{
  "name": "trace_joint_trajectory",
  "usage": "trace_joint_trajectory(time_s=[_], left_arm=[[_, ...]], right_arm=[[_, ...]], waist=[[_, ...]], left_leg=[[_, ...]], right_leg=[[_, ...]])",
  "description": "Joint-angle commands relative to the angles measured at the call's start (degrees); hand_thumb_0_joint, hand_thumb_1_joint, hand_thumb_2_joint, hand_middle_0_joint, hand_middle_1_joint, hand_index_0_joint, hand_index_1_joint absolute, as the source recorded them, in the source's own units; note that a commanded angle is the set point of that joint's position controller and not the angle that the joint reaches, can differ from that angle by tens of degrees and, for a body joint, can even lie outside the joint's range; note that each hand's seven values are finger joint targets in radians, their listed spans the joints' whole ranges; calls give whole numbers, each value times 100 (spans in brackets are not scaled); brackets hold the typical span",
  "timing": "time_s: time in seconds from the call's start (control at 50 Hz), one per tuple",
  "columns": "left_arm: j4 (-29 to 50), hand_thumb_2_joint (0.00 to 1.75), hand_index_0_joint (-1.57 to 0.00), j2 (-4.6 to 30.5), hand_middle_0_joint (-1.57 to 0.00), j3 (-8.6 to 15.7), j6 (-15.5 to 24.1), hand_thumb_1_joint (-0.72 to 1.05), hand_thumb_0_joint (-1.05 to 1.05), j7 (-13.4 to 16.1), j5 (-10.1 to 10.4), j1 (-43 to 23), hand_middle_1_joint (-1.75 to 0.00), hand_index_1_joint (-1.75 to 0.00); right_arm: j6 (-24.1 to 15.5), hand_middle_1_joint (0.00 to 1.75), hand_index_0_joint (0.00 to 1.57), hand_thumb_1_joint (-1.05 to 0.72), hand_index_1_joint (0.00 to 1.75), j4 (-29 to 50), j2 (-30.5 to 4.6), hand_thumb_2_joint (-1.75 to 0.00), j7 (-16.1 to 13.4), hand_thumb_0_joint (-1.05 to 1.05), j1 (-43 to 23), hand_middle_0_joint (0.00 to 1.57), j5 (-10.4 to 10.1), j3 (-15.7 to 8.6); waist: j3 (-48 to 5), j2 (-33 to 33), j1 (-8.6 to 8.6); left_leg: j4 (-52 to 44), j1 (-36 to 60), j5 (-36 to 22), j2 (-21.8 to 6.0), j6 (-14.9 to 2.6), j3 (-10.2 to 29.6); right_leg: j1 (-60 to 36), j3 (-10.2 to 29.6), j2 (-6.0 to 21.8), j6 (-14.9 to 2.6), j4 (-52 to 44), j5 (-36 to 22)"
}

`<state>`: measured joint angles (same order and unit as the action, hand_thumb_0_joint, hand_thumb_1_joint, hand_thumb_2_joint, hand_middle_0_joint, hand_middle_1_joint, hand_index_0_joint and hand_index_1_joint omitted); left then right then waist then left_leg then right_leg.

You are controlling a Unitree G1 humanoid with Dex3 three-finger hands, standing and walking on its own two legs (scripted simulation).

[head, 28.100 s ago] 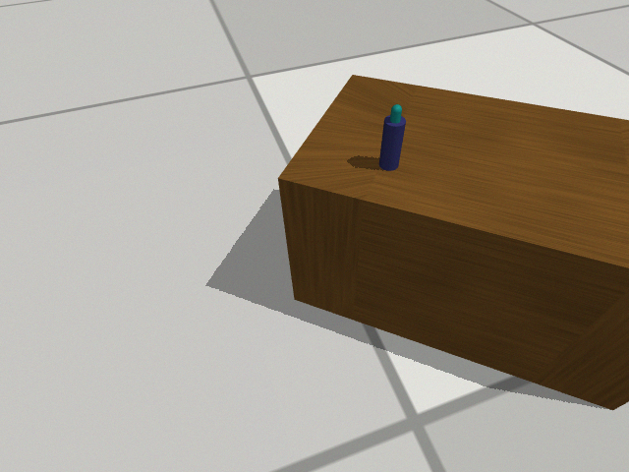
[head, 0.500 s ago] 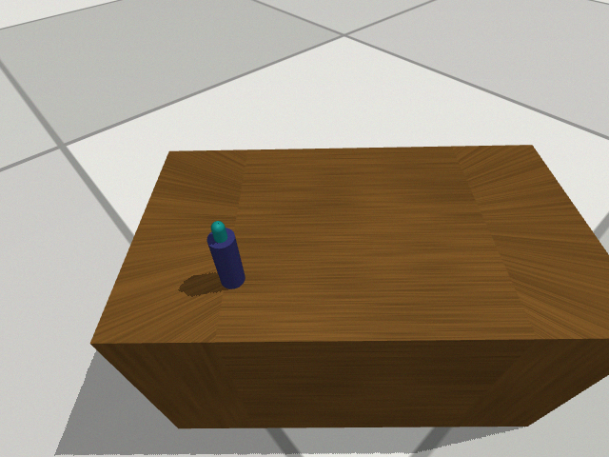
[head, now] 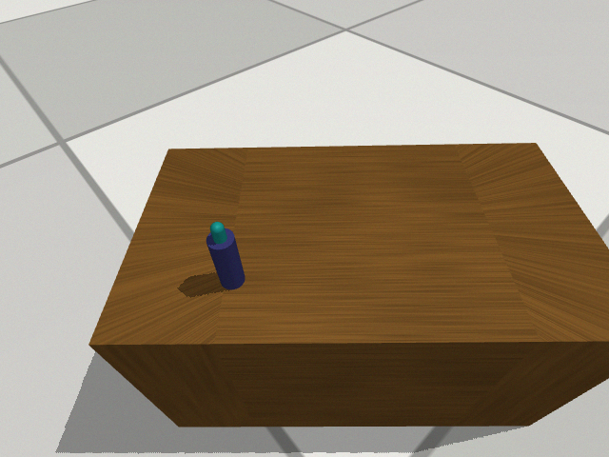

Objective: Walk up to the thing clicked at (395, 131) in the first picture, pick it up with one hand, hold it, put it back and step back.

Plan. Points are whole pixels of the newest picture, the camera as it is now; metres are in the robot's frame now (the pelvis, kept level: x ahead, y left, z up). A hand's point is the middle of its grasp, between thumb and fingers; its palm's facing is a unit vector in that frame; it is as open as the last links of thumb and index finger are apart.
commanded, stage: stand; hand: left
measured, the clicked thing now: (225, 254) +0.49 +0.20 -0.09
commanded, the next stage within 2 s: step back in 0.80 s
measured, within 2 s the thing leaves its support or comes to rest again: neither
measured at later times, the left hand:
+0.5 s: hand out of the picture +0.07 +0.25 -0.16, palm faces -0.02 -0.94 -0.33, open 7.4 cm
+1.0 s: hand out of the picture +0.06 +0.25 -0.16, palm faces +0.00 -0.92 -0.40, open 7.4 cm
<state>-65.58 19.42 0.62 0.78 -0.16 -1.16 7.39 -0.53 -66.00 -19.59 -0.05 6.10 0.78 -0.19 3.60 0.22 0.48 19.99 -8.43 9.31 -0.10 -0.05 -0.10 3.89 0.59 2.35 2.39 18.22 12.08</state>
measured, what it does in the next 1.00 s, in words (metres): stands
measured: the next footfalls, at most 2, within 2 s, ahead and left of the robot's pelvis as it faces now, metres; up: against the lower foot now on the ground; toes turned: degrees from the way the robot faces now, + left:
left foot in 1.46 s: -0.11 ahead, +0.11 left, +0.00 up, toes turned +4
right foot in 1.86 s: -0.23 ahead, -0.14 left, +0.00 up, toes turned +2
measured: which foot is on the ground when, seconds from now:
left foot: down 0.00-1.00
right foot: down 0.00-1.00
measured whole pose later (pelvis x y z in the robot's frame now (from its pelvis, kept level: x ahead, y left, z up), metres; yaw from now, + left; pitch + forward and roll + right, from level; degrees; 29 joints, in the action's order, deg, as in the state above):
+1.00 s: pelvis -0.03 -0.02 -0.01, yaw +1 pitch -1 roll +0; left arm -58.1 22.4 3.2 -1.3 0.3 -0.2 5.2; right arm 2.1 -58.8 -21.5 0.4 2.3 0.0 -2.1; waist 9.4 0.1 0.4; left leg 28.8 -16.7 10.8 -0.9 0.5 1.2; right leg 15.2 -0.3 0.5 -1.3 37.8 21.9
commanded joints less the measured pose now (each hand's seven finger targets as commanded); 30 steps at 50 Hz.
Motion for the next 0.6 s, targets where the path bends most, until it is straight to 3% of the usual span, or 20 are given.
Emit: trace_joint_trajectory(time_s=[0.0,0.16,0.22,0.36,0.42,0.58], left_arm=[[319,90,-20,1192,-20,189,106,90,0,101,33,-153,-30,-30],[349,90,-20,1217,-20,195,96,90,0,111,41,-168,-30,-30],[340,90,-20,1192,-20,190,74,90,0,102,48,-179,-30,-30],[370,90,-20,1222,-20,190,85,90,0,106,32,-141,-30,-30],[378,90,-20,1235,-20,205,78,90,0,103,38,-185,-30,-30],[416,90,-20,1226,-20,209,83,90,0,95,35,-168,-30,-30]], right_arm=[[-139,30,20,-90,30,326,-1191,-90,-59,0,-187,20,-18,-230],[-143,30,20,-90,30,339,-1197,-90,-71,0,-169,20,-22,-229],[-131,30,20,-90,30,310,-1205,-90,-73,0,-151,20,-23,-222],[-130,30,20,-90,30,351,-1215,-90,-65,0,-226,20,-32,-236],[-123,30,20,-90,30,348,-1198,-90,-55,0,-162,20,-27,-225],[-140,30,20,-90,30,390,-1214,-90,-56,0,-217,20,-28,-237]], waist=[[-485,-29,-23],[-567,3,-18],[-438,-71,-25],[-448,3,-32],[-351,-30,-3],[-468,-33,-38]], left_leg=[[-287,301,-822,-711,-136,555],[-224,366,-1251,-721,-121,534],[-282,276,-981,-706,-110,549],[-259,355,-1028,-723,-117,585],[-334,235,-724,-672,-103,562],[-287,309,-964,-721,-124,588]], right_leg=[[143,337,531,-276,-286,-792],[47,287,544,-264,-227,-1083],[88,292,538,-285,-272,-829],[133,257,532,-280,-308,-824],[164,288,538,-290,-346,-679],[102,274,547,-304,-305,-779]])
